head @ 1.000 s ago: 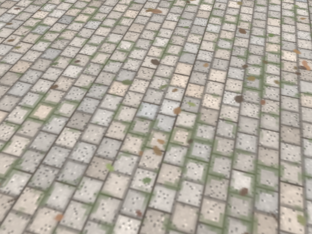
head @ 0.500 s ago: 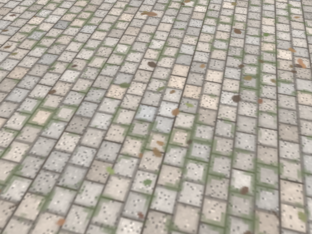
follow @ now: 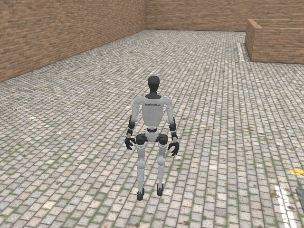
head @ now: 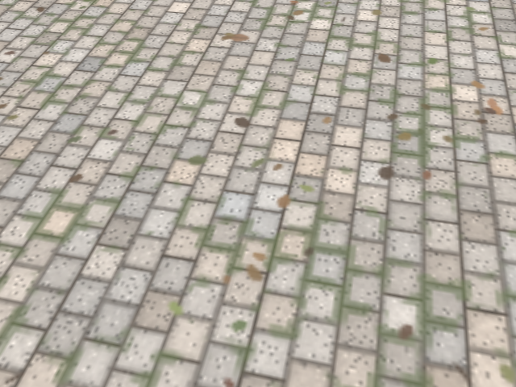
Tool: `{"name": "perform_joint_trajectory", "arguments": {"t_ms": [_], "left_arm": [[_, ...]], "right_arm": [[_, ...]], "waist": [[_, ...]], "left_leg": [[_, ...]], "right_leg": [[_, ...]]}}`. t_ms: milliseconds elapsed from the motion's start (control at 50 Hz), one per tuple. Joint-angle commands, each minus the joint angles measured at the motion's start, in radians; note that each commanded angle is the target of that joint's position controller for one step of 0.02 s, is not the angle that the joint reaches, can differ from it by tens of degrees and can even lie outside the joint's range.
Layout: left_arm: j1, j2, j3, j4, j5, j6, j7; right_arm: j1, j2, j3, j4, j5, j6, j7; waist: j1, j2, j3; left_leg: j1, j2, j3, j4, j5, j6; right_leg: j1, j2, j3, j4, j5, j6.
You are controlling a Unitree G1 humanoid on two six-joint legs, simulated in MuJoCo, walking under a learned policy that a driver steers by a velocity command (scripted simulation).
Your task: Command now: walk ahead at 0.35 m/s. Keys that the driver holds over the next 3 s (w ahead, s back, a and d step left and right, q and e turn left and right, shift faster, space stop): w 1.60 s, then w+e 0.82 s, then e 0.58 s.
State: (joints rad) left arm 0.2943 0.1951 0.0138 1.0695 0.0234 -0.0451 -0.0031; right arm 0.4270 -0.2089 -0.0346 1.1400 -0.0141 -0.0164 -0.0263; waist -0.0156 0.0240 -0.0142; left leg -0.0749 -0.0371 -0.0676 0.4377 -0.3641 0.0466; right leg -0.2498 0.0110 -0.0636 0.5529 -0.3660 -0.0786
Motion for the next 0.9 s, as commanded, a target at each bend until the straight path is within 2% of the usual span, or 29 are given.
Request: {"name": "perform_joint_trajectory", "arguments": {"t_ms": [20, 40, 60, 80, 100, 120, 140, 200, 240, 300, 360, 400, 420, 440, 460, 480, 500, 520, 540, 560, 600, 640, 700, 740, 800, 860, 900], "left_arm": [[0.303, 0.118, 0.042, 0.046, 0.005, -0.031, 0.012], [0.426, 0.226, 0.07, 0.08, -0.008, -0.022, 0.011], [0.339, 0.159, 0.055, 0.066, -0.006, -0.013, 0.013], [0.239, 0.124, 0.045, 0.024, -0.003, -0.019, 0.007], [0.178, 0.11, 0.041, 0.001, -0.001, -0.028, 0.005], [0.162, 0.096, 0.034, -0.007, -0.004, -0.038, 0.006], [0.164, 0.077, 0.027, -0.002, -0.005, -0.046, 0.008], [0.257, 0.063, 0.016, 0.036, -0.01, -0.057, 0.013], [0.284, 0.061, 0.009, 0.044, -0.008, -0.057, 0.015], [0.287, 0.055, 0.0, 0.044, -0.006, -0.057, 0.02], [0.298, 0.077, 0.001, 0.052, -0.005, -0.061, 0.027], [0.27, 0.099, 0.006, 0.05, -0.005, -0.067, 0.03], [0.252, 0.11, 0.01, 0.047, -0.005, -0.067, 0.033], [0.231, 0.122, 0.014, 0.042, -0.004, -0.063, 0.033], [0.206, 0.128, 0.017, 0.035, -0.01, -0.059, 0.03], [0.222, 0.082, 0.007, 0.008, -0.012, -0.057, 0.022], [0.348, -0.023, -0.003, 0.004, -0.034, -0.049, 0.008], [0.236, 0.08, 0.021, -0.012, -0.011, -0.043, 0.01], [0.131, 0.093, 0.028, -0.053, -0.005, -0.047, 0.004], [0.093, 0.08, 0.03, -0.061, -0.003, -0.05, 0.002], [0.125, 0.038, 0.029, -0.051, 0.013, -0.028, -0.006], [0.117, 0.016, 0.029, -0.059, 0.016, -0.009, -0.015], [-0.019, 0.037, 0.034, -0.113, 0.017, 0.007, -0.023], [-0.123, 0.044, 0.034, -0.151, 0.01, 0.008, -0.026], [-0.246, 0.027, 0.023, -0.193, -0.002, 0.003, -0.029], [-0.331, 0.028, 0.018, -0.221, -0.006, 0.0, -0.027], [-0.364, 0.038, 0.019, -0.239, -0.006, -0.006, -0.024]], "right_arm": [[-0.134, -0.048, -0.002, -0.095, 0.0, -0.037, 0.009], [-0.136, -0.022, 0.003, -0.135, -0.005, -0.046, 0.018], [-0.166, -0.093, -0.012, -0.138, -0.034, -0.045, 0.025], [-0.176, -0.067, -0.008, -0.136, -0.032, -0.05, 0.036], [-0.163, -0.042, -0.003, -0.126, -0.02, -0.057, 0.045], [-0.165, -0.045, -0.006, -0.125, -0.021, -0.058, 0.052], [-0.161, -0.048, -0.008, -0.123, -0.024, -0.053, 0.056], [-0.202, -0.047, -0.013, -0.142, -0.021, -0.035, 0.057], [-0.296, -0.036, -0.008, -0.181, -0.018, -0.028, 0.057], [-0.441, -0.014, 0.006, -0.24, -0.009, -0.026, 0.058], [-0.496, -0.017, 0.013, -0.271, -0.001, -0.026, 0.053], [-0.428, -0.051, 0.001, -0.263, 0.0, -0.03, 0.041], [-0.339, -0.073, -0.01, -0.238, -0.001, -0.035, 0.034], [-0.199, -0.097, -0.025, -0.193, 0.001, -0.043, 0.027], [-0.052, -0.119, -0.04, -0.147, -0.007, -0.05, 0.019], [0.089, -0.201, -0.064, -0.123, -0.032, -0.053, 0.01], [0.065, -0.244, -0.072, -0.135, -0.042, -0.047, 0.02], [-0.032, -0.199, -0.069, -0.141, 0.002, -0.042, 0.03], [-0.139, -0.135, -0.05, -0.162, 0.01, -0.047, 0.033], [-0.178, -0.08, -0.036, -0.162, 0.004, -0.059, 0.037], [-0.155, -0.024, -0.015, -0.134, 0.0, -0.078, 0.028], [-0.095, -0.039, -0.013, -0.108, 0.001, -0.095, 0.022], [-0.032, -0.078, -0.015, -0.095, 0.003, -0.1, 0.021], [0.008, -0.073, -0.01, -0.092, 0.004, -0.097, 0.022], [0.065, -0.066, -0.002, -0.082, 0.005, -0.095, 0.02], [0.125, -0.072, 0.0, -0.065, 0.001, -0.093, 0.013], [0.142, -0.078, 0.0, -0.056, -0.008, -0.09, 0.007]], "waist": [[0.167, -0.174, 0.101], [0.175, -0.358, 0.065], [0.114, -0.173, 0.15], [0.073, -0.082, 0.194], [0.043, -0.057, 0.191], [0.027, -0.053, 0.175], [0.019, -0.063, 0.157], [0.021, -0.095, 0.121], [0.034, -0.104, 0.133], [0.053, -0.113, 0.168], [0.056, -0.134, 0.168], [0.009, -0.141, 0.12], [-0.032, -0.143, 0.07], [-0.09, -0.144, -0.002], [-0.159, -0.126, -0.067], [-0.184, -0.014, -0.172], [-0.083, 0.165, -0.243], [-0.079, 0.021, -0.143], [-0.043, 0.01, 0.008], [-0.014, -0.037, 0.073], [0.046, -0.025, 0.083], [0.061, -0.008, 0.084], [0.048, 0.01, 0.116], [0.022, 0.015, 0.129], [-0.014, 0.029, 0.128], [-0.044, 0.043, 0.124], [-0.047, 0.047, 0.125]], "left_leg": [[-0.478, 0.043, -0.01, 0.204, -0.058, 0.082], [-0.648, -0.05, 0.106, 0.468, -0.176, 0.053], [-0.684, 0.025, 0.054, 0.627, -0.144, 0.063], [-0.685, 0.065, 0.032, 0.669, -0.04, 0.066], [-0.652, 0.091, 0.029, 0.665, 0.044, 0.057], [-0.63, 0.106, 0.039, 0.649, 0.093, 0.047], [-0.614, 0.109, 0.056, 0.637, 0.126, 0.034], [-0.646, 0.09, 0.113, 0.628, 0.161, 0.012], [-0.661, 0.078, 0.146, 0.568, 0.188, 0.001], [-0.61, 0.05, 0.192, 0.368, 0.247, -0.003], [-0.488, 0.014, 0.228, 0.205, 0.276, 0.03], [-0.369, -0.021, 0.23, 0.167, 0.256, 0.072], [-0.283, -0.042, 0.222, 0.158, 0.234, 0.091], [-0.154, -0.052, 0.204, 0.122, 0.232, 0.114], [0.035, -0.017, 0.168, 0.05, 0.255, 0.136], [0.241, 0.21, -0.091, 0.027, 0.073, 0.182], [0.417, 0.468, -0.623, -0.104, 0.033, 0.348], [0.296, 0.412, -0.622, -0.2, -0.162, 0.326], [0.134, 0.382, -0.463, -0.242, -0.156, 0.287], [0.012, 0.338, -0.36, -0.275, -0.018, 0.255], [-0.112, 0.263, -0.195, -0.294, 0.184, 0.2], [-0.128, 0.238, -0.121, -0.3, 0.316, 0.191], [-0.103, 0.211, -0.049, -0.329, 0.39, 0.175], [-0.072, 0.191, -0.015, -0.331, 0.477, 0.154], [-0.024, 0.17, 0.029, -0.313, 0.602, 0.121], [0.085, 0.19, 0.032, -0.29, 0.683, 0.117], [0.167, 0.217, 0.031, -0.256, 0.754, 0.128]], "right_leg": [[0.411, -0.168, 0.28, -0.297, -0.104, -0.028], [0.471, -0.374, 0.673, -0.434, -0.308, -0.121], [0.367, -0.389, 0.673, -0.429, -0.351, -0.136], [0.285, -0.353, 0.589, -0.429, -0.282, -0.127], [0.251, -0.309, 0.491, -0.439, -0.145, -0.111], [0.245, -0.278, 0.414, -0.445, -0.025, -0.101], [0.254, -0.243, 0.34, -0.442, 0.102, -0.087], [0.315, -0.206, 0.21, -0.39, 0.501, -0.075], [0.299, -0.19, 0.165, -0.389, 0.624, -0.074], [0.252, -0.164, 0.118, -0.399, 0.709, -0.068], [0.257, -0.181, 0.097, -0.389, 0.847, -0.067], [0.296, -0.2, 0.078, -0.291, 1.09, -0.057], [0.319, -0.205, 0.072, -0.189, 1.19, -0.051], [0.323, -0.204, 0.069, -0.034, 1.202, -0.049], [0.237, -0.18, 0.051, 0.162, 1.061, -0.042], [0.054, -0.119, 0.016, 0.468, 0.659, -0.039], [-0.288, 0.076, 0.039, 0.839, -0.18, -0.011], [-0.379, 0.015, 0.132, 0.867, -0.084, -0.035], [-0.404, -0.033, 0.123, 0.81, 0.022, -0.041], [-0.358, -0.063, 0.12, 0.753, 0.074, -0.04], [-0.245, -0.095, 0.117, 0.664, 0.094, -0.015], [-0.24, -0.1, 0.092, 0.608, 0.101, 0.006], [-0.35, -0.121, 0.052, 0.503, 0.197, 0.031], [-0.396, -0.12, 0.025, 0.398, 0.274, 0.044], [-0.373, -0.091, -0.015, 0.216, 0.36, 0.051], [-0.373, -0.061, -0.039, 0.104, 0.38, 0.037], [-0.38, -0.046, -0.041, 0.057, 0.346, 0.016]]}}
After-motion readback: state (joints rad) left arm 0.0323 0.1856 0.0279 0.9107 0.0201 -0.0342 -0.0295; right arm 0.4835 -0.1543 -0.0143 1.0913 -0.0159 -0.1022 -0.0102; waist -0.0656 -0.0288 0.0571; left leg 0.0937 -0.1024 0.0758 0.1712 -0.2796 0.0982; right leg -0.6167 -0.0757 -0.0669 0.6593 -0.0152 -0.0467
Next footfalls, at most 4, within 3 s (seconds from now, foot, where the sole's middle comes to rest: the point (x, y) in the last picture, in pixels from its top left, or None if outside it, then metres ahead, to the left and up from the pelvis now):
0.48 left None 0.39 0.04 -0.77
1.02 right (315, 327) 0.71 -0.11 -0.77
1.56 left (252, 243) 1.01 0.07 -0.77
2.12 right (302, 183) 1.27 -0.12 -0.77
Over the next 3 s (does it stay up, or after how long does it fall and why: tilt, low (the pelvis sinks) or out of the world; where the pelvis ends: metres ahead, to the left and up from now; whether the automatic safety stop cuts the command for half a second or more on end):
stays up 1.46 -0.12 0.00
